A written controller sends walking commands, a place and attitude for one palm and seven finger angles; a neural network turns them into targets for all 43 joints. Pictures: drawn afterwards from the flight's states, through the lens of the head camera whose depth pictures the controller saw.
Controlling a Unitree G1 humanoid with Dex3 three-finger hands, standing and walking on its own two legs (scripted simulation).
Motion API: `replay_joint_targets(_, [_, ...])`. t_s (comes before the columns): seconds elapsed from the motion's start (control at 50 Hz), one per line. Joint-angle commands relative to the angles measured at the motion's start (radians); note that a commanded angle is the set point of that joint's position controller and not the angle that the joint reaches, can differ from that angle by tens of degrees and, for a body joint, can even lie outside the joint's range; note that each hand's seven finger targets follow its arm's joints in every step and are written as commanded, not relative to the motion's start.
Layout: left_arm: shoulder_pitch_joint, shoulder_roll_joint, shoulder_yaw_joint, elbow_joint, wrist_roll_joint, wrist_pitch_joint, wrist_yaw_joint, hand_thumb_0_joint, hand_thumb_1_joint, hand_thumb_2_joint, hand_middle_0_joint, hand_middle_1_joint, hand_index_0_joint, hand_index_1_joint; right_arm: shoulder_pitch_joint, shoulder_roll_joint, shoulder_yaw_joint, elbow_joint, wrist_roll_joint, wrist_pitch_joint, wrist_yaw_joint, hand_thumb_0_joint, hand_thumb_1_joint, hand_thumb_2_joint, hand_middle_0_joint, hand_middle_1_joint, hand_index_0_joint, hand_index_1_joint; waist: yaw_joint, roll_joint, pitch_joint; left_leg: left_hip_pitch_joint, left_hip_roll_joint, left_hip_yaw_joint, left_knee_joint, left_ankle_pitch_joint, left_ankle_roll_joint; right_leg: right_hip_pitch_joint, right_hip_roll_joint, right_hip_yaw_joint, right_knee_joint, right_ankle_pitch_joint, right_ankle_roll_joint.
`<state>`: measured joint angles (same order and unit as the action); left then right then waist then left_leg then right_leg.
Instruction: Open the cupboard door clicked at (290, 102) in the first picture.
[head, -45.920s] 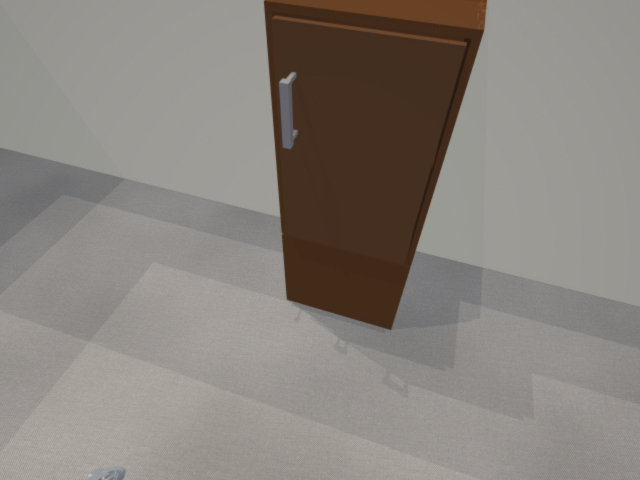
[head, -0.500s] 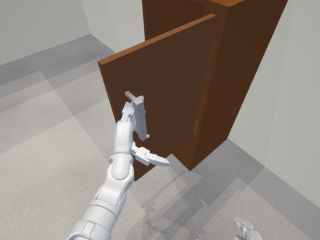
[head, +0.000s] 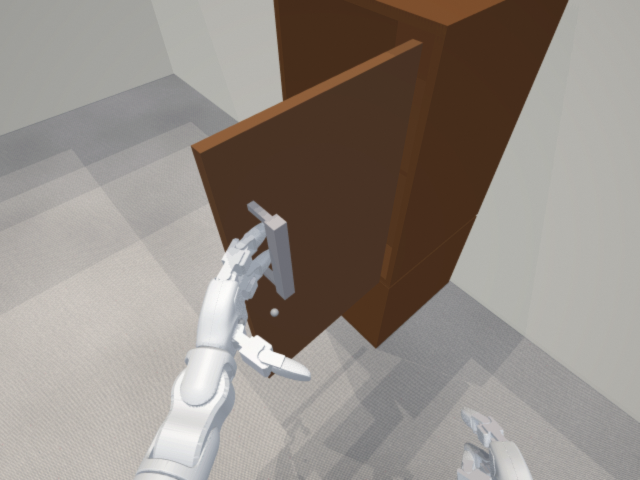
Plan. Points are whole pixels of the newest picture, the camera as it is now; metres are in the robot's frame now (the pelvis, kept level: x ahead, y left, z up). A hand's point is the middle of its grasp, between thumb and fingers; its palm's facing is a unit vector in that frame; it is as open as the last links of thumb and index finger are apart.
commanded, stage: slide the hand sideways off the handle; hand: left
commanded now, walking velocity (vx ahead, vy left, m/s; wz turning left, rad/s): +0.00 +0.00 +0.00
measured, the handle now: (271, 252) +0.38 +0.09 +0.07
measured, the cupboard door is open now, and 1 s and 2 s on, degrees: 92 91 91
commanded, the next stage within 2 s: draw the hand back to the body in 0.56 s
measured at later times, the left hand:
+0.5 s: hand (225, 342) +0.26 +0.13 +0.06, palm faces +0.00 -1.00 -0.05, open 16.3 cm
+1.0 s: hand (179, 347) +0.24 +0.17 +0.10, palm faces +0.01 -1.00 -0.07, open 16.3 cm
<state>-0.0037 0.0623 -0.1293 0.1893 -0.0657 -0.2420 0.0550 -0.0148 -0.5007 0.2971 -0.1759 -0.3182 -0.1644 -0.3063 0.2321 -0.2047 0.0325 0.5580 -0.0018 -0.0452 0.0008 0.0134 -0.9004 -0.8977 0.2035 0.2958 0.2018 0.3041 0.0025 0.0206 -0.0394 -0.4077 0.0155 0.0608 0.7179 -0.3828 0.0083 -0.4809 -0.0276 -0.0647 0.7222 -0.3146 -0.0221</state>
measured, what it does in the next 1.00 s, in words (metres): stands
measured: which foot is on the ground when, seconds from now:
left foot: down 0.00-1.00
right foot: down 0.00-1.00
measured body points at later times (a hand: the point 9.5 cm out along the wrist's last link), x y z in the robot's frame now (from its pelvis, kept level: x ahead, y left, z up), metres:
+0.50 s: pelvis +0.02 -0.01 -0.01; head +0.04 -0.03 +0.44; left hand +0.25 +0.18 +0.07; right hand +0.20 -0.23 -0.09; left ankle -0.01 +0.11 -0.72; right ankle +0.03 -0.11 -0.72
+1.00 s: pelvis +0.02 +0.00 +0.00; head +0.02 -0.02 +0.45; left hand +0.23 +0.22 +0.10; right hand +0.20 -0.22 -0.08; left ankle -0.01 +0.11 -0.72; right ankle +0.03 -0.11 -0.72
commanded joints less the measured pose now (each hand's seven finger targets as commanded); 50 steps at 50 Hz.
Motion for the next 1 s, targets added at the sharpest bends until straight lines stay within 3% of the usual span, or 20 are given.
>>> replay_joint_targets(0.0, [-0.175, 0.036, 0.057, -0.280, -0.024, -0.055, -0.016, 0.000, -0.500, 0.300, -0.150, -0.300, -0.150, -0.300, -0.084, -0.104, -0.036, -0.161, 0.006, -0.064, -0.018, 0.000, -0.900, -0.900, 0.200, 0.300, 0.200, 0.300, 0.008, -0.065, -0.205, -0.004, -0.023, -0.048, -0.104, 0.160, 0.001, 0.172, 0.019, 0.030, -0.096, 0.179, -0.004])
replay_joint_targets(0.08, [-0.108, 0.093, 0.119, -0.299, -0.035, -0.044, -0.046, 0.000, -0.500, 0.300, -0.150, -0.300, -0.150, -0.300, -0.086, -0.103, -0.036, -0.160, 0.007, -0.068, -0.027, 0.000, -0.900, -0.900, 0.200, 0.300, 0.200, 0.300, 0.016, -0.071, -0.204, -0.019, -0.030, -0.045, -0.093, 0.176, 0.001, 0.197, 0.014, 0.044, -0.097, 0.210, -0.002])
replay_joint_targets(0.18, [-0.023, 0.091, 0.123, -0.362, -0.054, -0.043, -0.084, 0.000, -0.500, 0.300, -0.150, -0.300, -0.150, -0.300, -0.084, -0.101, -0.037, -0.172, 0.009, -0.084, -0.030, 0.000, -0.900, -0.900, 0.200, 0.300, 0.200, 0.300, 0.021, -0.036, -0.225, -0.010, -0.033, -0.047, -0.077, 0.230, -0.001, 0.209, 0.014, 0.039, -0.073, 0.284, -0.003])
replay_joint_targets(0.22, [0.026, 0.103, 0.138, -0.383, -0.065, -0.042, -0.098, 0.000, -0.500, 0.300, -0.150, -0.300, -0.150, -0.300, -0.080, -0.104, -0.038, -0.178, 0.009, -0.090, -0.030, 0.000, -0.900, -0.900, 0.200, 0.300, 0.200, 0.300, 0.021, -0.059, -0.228, -0.018, -0.035, -0.045, -0.068, 0.238, 0.001, 0.216, 0.012, 0.042, -0.073, 0.311, 0.003])
replay_joint_targets(0.26, [0.052, 0.135, 0.169, -0.369, -0.070, -0.038, -0.112, 0.000, -0.500, 0.300, -0.150, -0.300, -0.150, -0.300, -0.080, -0.109, -0.038, -0.174, 0.010, -0.092, -0.034, 0.000, -0.900, -0.900, 0.200, 0.300, 0.200, 0.300, 0.017, -0.087, -0.196, -0.046, -0.034, -0.046, -0.064, 0.209, 0.002, 0.207, 0.012, 0.051, -0.081, 0.275, 0.006])
replay_joint_targets(0.36, [0.089, 0.164, 0.199, -0.422, -0.090, -0.056, -0.147, 0.000, -0.500, 0.300, -0.150, -0.300, -0.150, -0.300, -0.080, -0.112, -0.039, -0.177, 0.013, -0.115, -0.042, 0.000, -0.900, -0.900, 0.200, 0.300, 0.200, 0.300, 0.013, -0.047, -0.209, -0.050, -0.038, -0.048, -0.044, 0.206, 0.003, 0.200, 0.010, 0.061, -0.073, 0.266, 0.006])
replay_joint_targets(0.4, [0.113, 0.151, 0.183, -0.451, -0.095, -0.064, -0.162, 0.000, -0.500, 0.300, -0.150, -0.300, -0.150, -0.300, -0.078, -0.112, -0.039, -0.183, 0.014, -0.128, -0.042, 0.000, -0.900, -0.900, 0.200, 0.300, 0.200, 0.300, 0.013, -0.022, -0.210, -0.046, -0.037, -0.053, -0.041, 0.211, 0.001, 0.186, 0.010, 0.049, -0.060, 0.270, 0.005])
replay_joint_targets(0.42, [0.118, 0.147, 0.176, -0.448, -0.101, -0.064, -0.170, 0.000, -0.500, 0.300, -0.150, -0.300, -0.150, -0.300, -0.071, -0.115, -0.039, -0.182, 0.014, -0.135, -0.044, 0.000, -0.900, -0.900, 0.200, 0.300, 0.200, 0.300, 0.005, -0.049, -0.209, -0.051, -0.037, -0.053, -0.034, 0.206, 0.003, 0.179, 0.010, 0.051, -0.063, 0.268, 0.010])
replay_joint_targets(0.5, [0.188, 0.173, 0.202, -0.468, -0.115, -0.073, -0.201, 0.000, -0.500, 0.300, -0.150, -0.300, -0.150, -0.300, -0.060, -0.124, -0.042, -0.182, 0.017, -0.159, -0.047, 0.000, -0.900, -0.900, 0.200, 0.300, 0.200, 0.300, 0.009, -0.042, -0.215, -0.060, -0.036, -0.059, -0.022, 0.214, 0.002, 0.173, 0.010, 0.047, -0.048, 0.270, 0.008])
replay_joint_targets(0.56, [0.114, 0.150, 0.161, -0.487, -0.122, -0.070, -0.213, 0.000, -0.500, 0.300, -0.150, -0.300, -0.150, -0.300, -0.062, -0.129, -0.040, -0.179, 0.018, -0.176, -0.050, 0.000, -0.900, -0.900, 0.200, 0.300, 0.200, 0.300, -0.015, -0.044, -0.186, -0.075, -0.037, -0.066, -0.011, 0.174, 0.003, 0.126, 0.010, 0.050, -0.054, 0.199, 0.011])
replay_joint_targets(0.64, [0.128, 0.173, 0.189, -0.472, -0.121, -0.059, -0.203, 0.000, -0.500, 0.300, -0.150, -0.300, -0.150, -0.300, -0.055, -0.132, -0.041, -0.179, 0.019, -0.192, -0.053, 0.000, -0.900, -0.900, 0.200, 0.300, 0.200, 0.300, -0.007, -0.061, -0.193, -0.093, -0.037, -0.071, -0.005, 0.148, 0.002, 0.117, 0.006, 0.051, -0.052, 0.149, 0.012])
replay_joint_targets(0.66, [0.153, 0.213, 0.235, -0.478, -0.126, -0.055, -0.198, 0.000, -0.500, 0.300, -0.150, -0.300, -0.150, -0.300, -0.054, -0.135, -0.042, -0.179, 0.019, -0.191, -0.054, 0.000, -0.900, -0.900, 0.200, 0.300, 0.200, 0.300, 0.008, -0.076, -0.207, -0.098, -0.036, -0.070, -0.008, 0.152, 0.003, 0.142, 0.007, 0.059, -0.057, 0.142, 0.010])
replay_joint_targets(0.7, [0.193, 0.228, 0.264, -0.539, -0.127, -0.052, -0.192, 0.000, -0.500, 0.300, -0.150, -0.300, -0.150, -0.300, -0.063, -0.125, -0.040, -0.193, 0.021, -0.194, -0.055, 0.000, -0.900, -0.900, 0.200, 0.300, 0.200, 0.300, 0.033, -0.012, -0.253, -0.064, -0.037, -0.064, -0.023, 0.187, 0.002, 0.185, 0.004, 0.054, -0.048, 0.192, 0.004])
replay_joint_targets(0.74, [0.187, 0.227, 0.263, -0.564, -0.133, -0.039, -0.189, 0.000, -0.500, 0.300, -0.150, -0.300, -0.150, -0.300, -0.063, -0.122, -0.032, -0.194, 0.025, -0.197, -0.055, 0.000, -0.900, -0.900, 0.200, 0.300, 0.200, 0.300, 0.026, -0.002, -0.228, -0.056, -0.034, -0.065, -0.036, 0.196, 0.000, 0.185, 0.007, 0.044, -0.054, 0.209, 0.004])
replay_joint_targets(0.78, [0.210, 0.214, 0.258, -0.553, -0.145, -0.021, -0.194, 0.000, -0.500, 0.300, -0.150, -0.300, -0.150, -0.300, -0.070, -0.123, -0.027, -0.195, 0.026, -0.200, -0.058, 0.000, -0.900, -0.900, 0.200, 0.300, 0.200, 0.300, 0.023, -0.033, -0.181, -0.061, -0.029, -0.070, -0.049, 0.178, 0.002, 0.174, 0.012, 0.038, -0.071, 0.183, 0.007])
replay_joint_targets(0.98, [0.250, 0.259, 0.310, -0.642, -0.190, 0.058, -0.254, 0.000, -0.500, 0.300, -0.150, -0.300, -0.150, -0.300, -0.075, -0.136, -0.018, -0.194, 0.034, -0.233, -0.073, 0.000, -0.900, -0.900, 0.200, 0.300, 0.200, 0.300, 0.022, -0.015, -0.137, 0.002, -0.024, -0.081, -0.091, 0.176, 0.002, 0.180, 0.019, 0.017, -0.119, 0.158, 0.009])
